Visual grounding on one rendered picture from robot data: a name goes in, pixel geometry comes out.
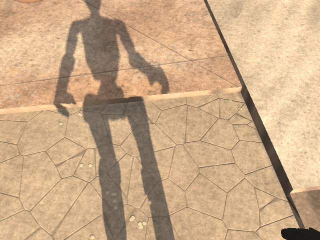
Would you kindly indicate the robot right hand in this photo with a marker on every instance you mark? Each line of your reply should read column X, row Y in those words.
column 300, row 234

